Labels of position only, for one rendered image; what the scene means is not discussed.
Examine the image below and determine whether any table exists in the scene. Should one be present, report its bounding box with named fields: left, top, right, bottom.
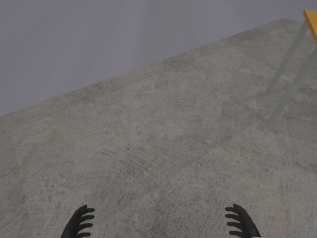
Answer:
left=265, top=10, right=317, bottom=127

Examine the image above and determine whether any robot right hand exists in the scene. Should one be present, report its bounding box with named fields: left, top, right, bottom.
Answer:
left=225, top=203, right=262, bottom=238

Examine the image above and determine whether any robot left hand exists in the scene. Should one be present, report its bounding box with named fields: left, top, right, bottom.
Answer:
left=60, top=204, right=95, bottom=238

